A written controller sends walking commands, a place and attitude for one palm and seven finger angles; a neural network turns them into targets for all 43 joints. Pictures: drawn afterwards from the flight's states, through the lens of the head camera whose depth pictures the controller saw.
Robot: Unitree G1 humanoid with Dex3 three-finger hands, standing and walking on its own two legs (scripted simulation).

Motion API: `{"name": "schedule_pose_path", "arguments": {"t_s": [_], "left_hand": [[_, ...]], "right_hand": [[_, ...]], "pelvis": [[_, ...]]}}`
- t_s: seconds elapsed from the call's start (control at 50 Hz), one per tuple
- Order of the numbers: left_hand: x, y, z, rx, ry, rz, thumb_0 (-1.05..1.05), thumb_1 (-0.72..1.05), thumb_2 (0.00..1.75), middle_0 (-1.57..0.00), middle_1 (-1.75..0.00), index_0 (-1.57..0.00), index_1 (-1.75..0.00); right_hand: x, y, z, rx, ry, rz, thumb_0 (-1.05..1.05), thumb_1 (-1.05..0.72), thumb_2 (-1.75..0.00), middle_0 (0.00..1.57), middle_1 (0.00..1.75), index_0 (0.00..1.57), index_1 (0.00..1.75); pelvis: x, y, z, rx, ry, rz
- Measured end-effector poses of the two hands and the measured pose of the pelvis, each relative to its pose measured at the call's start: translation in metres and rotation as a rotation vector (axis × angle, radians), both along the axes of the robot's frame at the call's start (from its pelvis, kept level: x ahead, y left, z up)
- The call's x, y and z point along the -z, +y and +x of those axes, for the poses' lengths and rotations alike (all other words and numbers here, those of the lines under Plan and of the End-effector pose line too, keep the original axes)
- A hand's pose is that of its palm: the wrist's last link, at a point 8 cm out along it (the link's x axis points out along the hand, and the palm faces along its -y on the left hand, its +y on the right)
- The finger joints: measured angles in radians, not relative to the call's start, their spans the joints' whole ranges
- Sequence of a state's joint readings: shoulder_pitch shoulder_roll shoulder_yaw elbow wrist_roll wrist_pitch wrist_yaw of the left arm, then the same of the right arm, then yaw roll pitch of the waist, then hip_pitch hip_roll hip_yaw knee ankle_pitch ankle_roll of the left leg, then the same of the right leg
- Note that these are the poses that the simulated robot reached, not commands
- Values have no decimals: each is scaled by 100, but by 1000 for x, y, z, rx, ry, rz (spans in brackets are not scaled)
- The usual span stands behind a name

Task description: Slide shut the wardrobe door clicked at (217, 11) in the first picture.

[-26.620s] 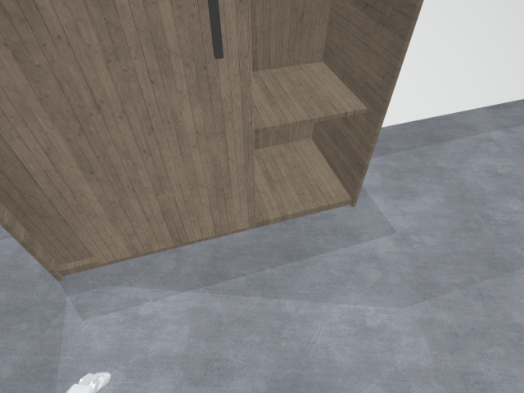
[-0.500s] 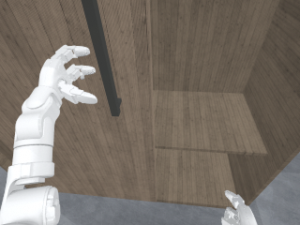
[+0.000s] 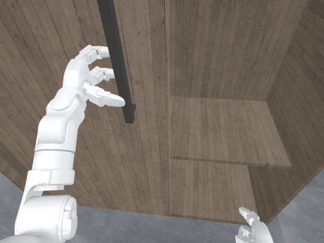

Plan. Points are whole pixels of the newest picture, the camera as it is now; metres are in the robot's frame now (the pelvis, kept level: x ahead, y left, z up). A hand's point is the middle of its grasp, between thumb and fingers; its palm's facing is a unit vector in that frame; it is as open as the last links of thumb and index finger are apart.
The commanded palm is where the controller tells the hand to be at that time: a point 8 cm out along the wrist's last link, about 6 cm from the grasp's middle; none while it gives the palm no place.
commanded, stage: slide the fingers in behind the handle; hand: left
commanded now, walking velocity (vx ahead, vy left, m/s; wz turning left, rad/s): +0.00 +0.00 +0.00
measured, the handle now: (122, 64) +0.42 +0.13 +0.26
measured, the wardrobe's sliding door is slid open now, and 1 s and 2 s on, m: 0.51 0.51 0.51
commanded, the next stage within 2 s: grip the handle and tug to test in 1.70 s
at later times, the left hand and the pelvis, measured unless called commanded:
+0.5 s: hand (116, 83) +0.38 +0.14 +0.24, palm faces -0.01 -1.00 -0.02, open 14.0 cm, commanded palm +0.36 +0.19 +0.24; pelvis +0.00 +0.00 +0.00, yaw -1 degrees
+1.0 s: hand (126, 85) +0.38 +0.12 +0.24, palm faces -0.03 -1.00 -0.01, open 14.0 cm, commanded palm +0.36 +0.17 +0.24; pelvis +0.01 -0.01 +0.00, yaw -1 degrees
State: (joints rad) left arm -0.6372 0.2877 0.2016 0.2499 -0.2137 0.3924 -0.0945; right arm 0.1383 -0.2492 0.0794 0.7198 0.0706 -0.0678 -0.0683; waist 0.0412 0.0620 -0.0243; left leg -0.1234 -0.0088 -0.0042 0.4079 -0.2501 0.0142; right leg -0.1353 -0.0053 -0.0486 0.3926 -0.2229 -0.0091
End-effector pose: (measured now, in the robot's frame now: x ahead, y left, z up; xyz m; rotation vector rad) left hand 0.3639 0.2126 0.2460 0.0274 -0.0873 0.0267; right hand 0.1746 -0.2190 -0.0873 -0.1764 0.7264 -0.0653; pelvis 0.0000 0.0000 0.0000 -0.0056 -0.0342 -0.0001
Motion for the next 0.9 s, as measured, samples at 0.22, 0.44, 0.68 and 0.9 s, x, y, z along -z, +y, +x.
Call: {"name": "schedule_pose_path", "arguments": {"t_s": [0.22,0.44,0.68,0.9], "left_hand": [[3,-6,-3,20,-10,-12,-1,-51,30,-33,-124,-31,-121],[5,-15,-5,28,-3,-2,-1,-51,30,-31,-123,-30,-120],[6,-24,-3,33,-7,-22,-1,-51,30,-34,-123,-30,-120],[7,-33,-7,52,-9,-14,-1,-51,30,-32,-122,-30,-120]], "right_hand": [[-1,-9,-12,30,-1,-1,2,-90,-90,20,30,20,30],[-2,-13,-6,28,-10,-2,2,-90,-90,20,30,20,30],[-8,-9,10,13,-35,7,2,-90,-90,20,30,20,30],[-8,-8,17,7,-33,13,2,-90,-90,20,30,20,30]], "pelvis": [[0,-2,-1,11,-8,0],[0,-4,0,10,-5,0],[0,-8,5,15,-6,1],[0,-6,9,13,-5,1]]}}
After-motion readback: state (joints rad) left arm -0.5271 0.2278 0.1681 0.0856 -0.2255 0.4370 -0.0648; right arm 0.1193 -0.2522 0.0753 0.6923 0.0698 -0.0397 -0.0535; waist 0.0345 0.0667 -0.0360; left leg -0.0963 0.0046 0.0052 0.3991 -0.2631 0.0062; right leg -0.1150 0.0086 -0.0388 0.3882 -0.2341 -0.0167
